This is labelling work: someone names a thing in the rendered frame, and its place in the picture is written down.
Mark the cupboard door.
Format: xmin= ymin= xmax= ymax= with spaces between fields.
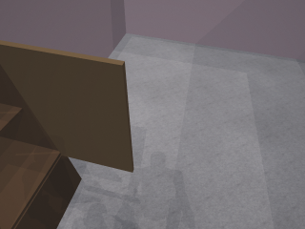
xmin=0 ymin=40 xmax=134 ymax=173

